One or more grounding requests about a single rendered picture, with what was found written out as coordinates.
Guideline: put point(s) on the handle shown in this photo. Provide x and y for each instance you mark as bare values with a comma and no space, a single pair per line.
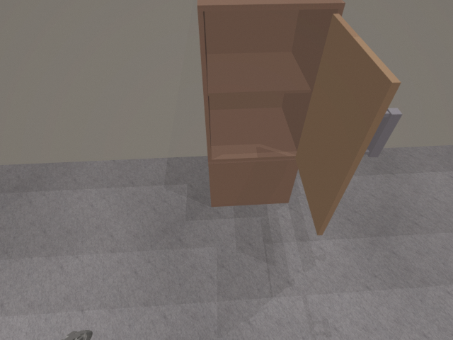
385,129

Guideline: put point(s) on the cupboard door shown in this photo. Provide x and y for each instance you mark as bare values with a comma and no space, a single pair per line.
352,92

